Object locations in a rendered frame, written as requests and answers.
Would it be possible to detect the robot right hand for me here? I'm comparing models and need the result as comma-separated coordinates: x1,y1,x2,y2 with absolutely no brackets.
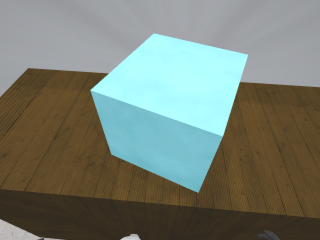
257,230,280,240

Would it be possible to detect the carton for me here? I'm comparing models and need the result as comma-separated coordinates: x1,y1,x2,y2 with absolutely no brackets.
90,33,248,193

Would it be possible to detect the pedestal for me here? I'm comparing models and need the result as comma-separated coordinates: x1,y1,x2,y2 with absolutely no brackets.
0,68,320,240

